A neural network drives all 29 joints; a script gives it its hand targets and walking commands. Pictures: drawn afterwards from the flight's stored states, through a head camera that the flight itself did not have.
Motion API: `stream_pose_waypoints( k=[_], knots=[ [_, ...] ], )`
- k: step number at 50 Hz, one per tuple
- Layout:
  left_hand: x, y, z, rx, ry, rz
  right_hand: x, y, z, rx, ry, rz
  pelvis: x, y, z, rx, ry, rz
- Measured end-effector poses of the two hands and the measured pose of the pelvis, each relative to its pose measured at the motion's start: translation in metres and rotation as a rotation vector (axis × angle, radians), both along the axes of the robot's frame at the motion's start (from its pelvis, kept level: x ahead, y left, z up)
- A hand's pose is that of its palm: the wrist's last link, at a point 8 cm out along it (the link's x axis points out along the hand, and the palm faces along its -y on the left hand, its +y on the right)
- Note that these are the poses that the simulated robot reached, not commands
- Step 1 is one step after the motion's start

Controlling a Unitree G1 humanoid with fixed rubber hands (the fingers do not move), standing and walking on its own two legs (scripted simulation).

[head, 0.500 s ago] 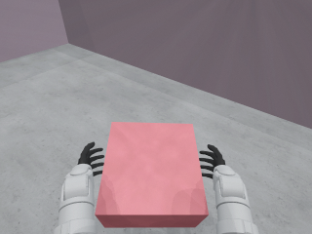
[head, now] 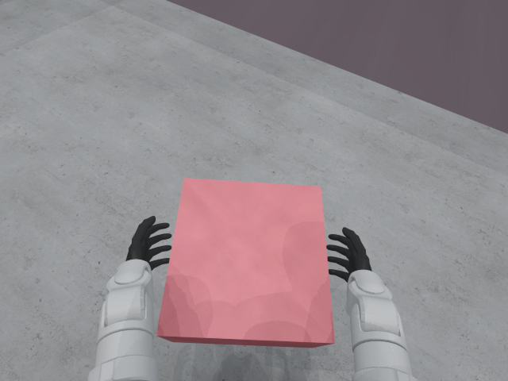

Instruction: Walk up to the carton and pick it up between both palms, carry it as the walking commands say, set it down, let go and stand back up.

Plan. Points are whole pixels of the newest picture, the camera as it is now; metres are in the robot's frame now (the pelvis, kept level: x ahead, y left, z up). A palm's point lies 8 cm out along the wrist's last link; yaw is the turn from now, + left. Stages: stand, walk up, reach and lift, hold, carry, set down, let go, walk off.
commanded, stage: set down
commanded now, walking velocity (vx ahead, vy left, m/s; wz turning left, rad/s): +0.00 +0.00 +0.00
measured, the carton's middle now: (248, 263) +0.35 +0.02 -0.12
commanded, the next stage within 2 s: none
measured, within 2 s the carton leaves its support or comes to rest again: neither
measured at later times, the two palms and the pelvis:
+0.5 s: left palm (151, 265) +0.34 +0.21 -0.11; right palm (336, 269) +0.35 -0.15 -0.11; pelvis -0.05 +0.01 -0.06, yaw +1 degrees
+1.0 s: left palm (167, 269) +0.36 +0.20 -0.20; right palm (325, 275) +0.37 -0.16 -0.20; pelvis -0.06 +0.01 -0.14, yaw +2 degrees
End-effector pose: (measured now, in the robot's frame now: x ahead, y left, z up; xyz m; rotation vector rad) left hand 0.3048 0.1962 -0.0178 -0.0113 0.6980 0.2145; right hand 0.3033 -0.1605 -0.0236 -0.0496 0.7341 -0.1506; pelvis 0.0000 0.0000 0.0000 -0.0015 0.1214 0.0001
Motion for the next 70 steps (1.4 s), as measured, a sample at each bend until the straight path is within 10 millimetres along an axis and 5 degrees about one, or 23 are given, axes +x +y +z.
stream_pose_waypoints(
  k=[15,23,31,40,57,70],
  knots=[
    [0.007,0.014,-0.053,-0.007,-0.015,0.026,0.014,0.013,-0.054,0.033,-0.020,0.011,-0.035,0.008,-0.033,-0.006,0.211,0.005],
    [0.027,0.011,-0.082,-0.038,-0.030,0.019,0.035,0.008,-0.081,0.027,-0.032,0.016,-0.052,0.010,-0.057,-0.015,0.289,0.018],
    [0.046,0.011,-0.122,-0.035,0.005,0.011,0.059,0.007,-0.116,0.027,0.001,0.041,-0.049,0.007,-0.077,-0.010,0.400,0.015],
    [0.050,0.015,-0.155,-0.023,-0.002,0.018,0.052,0.017,-0.156,0.022,-0.002,-0.047,-0.038,0.007,-0.102,-0.018,0.545,0.038],
    [0.068,0.003,-0.199,-0.017,-0.027,-0.006,0.073,0.002,-0.198,0.022,-0.035,-0.005,-0.076,0.002,-0.161,-0.008,0.594,0.025],
    [0.090,0.016,-0.244,-0.013,-0.012,-0.037,0.092,0.012,-0.249,0.034,-0.022,0.005,-0.078,0.000,-0.193,-0.021,0.660,0.032]
  ],
)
